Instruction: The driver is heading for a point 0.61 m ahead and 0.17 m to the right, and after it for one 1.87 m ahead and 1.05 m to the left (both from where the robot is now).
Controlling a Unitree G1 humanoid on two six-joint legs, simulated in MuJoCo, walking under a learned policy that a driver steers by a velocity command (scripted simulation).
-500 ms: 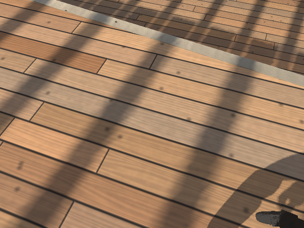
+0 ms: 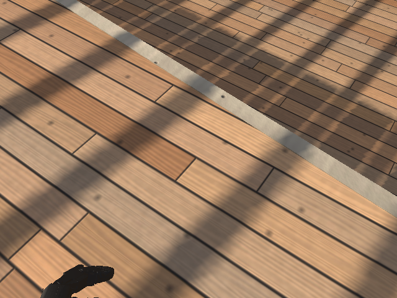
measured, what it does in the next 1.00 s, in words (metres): walks ahead: left foot, then right foot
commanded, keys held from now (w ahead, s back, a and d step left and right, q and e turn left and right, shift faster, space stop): w+e+shift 0.44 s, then q+shift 0.56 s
